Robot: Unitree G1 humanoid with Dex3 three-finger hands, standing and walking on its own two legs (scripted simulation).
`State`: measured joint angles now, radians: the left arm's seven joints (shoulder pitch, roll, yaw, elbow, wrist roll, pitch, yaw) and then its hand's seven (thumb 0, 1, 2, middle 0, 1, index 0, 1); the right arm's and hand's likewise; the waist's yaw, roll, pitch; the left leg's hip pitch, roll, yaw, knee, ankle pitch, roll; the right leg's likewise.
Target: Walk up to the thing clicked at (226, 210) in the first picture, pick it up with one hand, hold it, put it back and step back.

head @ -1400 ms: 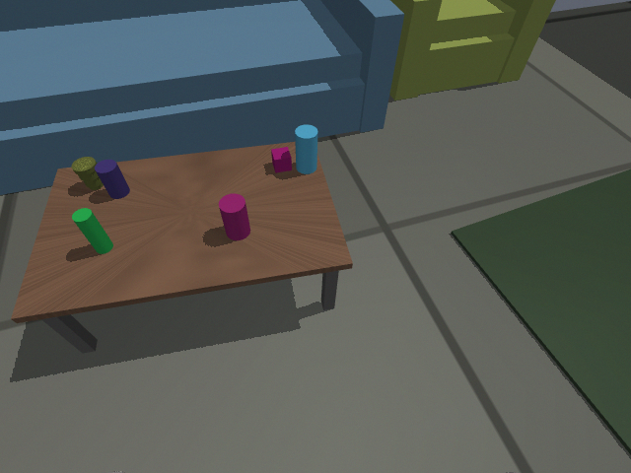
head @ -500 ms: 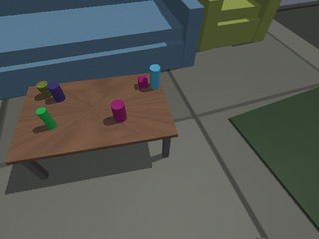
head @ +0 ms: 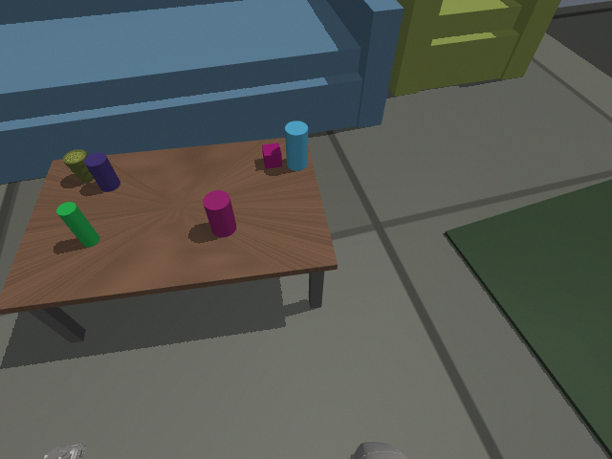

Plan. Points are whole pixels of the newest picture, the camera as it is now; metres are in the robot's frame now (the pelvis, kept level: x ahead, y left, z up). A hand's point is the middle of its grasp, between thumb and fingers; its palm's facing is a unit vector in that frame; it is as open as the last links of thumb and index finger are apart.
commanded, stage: walk up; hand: left
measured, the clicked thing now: (220, 214) +0.78 +0.25 -0.37
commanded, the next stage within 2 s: none
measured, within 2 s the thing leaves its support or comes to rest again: neither
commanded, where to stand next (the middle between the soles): +0.32 -0.03 m, yaw +9 degrees
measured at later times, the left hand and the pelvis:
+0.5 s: hand (145, 430) +0.17 +0.25 -0.15, palm faces +0.07 -0.94 -0.33, open 7.4 cm; pelvis +0.15 -0.03 +0.00, yaw +6 degrees
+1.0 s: hand (176, 367) +0.26 +0.21 -0.14, palm faces +0.14 -0.89 -0.43, open 7.4 cm; pelvis +0.24 -0.07 -0.01, yaw +11 degrees
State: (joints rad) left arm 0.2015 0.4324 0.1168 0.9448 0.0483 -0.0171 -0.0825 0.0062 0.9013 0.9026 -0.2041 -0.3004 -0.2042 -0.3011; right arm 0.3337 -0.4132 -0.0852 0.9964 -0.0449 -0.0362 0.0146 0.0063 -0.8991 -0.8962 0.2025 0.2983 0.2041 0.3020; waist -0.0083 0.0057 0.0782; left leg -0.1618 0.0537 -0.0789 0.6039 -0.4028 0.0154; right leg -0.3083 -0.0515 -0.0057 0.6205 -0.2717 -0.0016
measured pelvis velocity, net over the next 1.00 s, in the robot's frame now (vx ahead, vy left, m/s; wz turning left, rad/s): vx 0.24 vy -0.07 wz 0.19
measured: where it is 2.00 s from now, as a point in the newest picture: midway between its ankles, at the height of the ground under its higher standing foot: (328, 429)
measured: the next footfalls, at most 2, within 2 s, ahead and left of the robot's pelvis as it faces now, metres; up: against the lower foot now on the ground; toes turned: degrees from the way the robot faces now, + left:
left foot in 0.32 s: +0.22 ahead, +0.11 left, +0.00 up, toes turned +9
right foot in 0.66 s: +0.34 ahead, -0.18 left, +0.00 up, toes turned +9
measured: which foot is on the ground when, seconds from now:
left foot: up 0.00-0.30, down 0.32-0.66, up 0.68-0.98, down 1.00-1.00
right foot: down 0.00-0.34, up 0.36-0.64, down 0.66-1.00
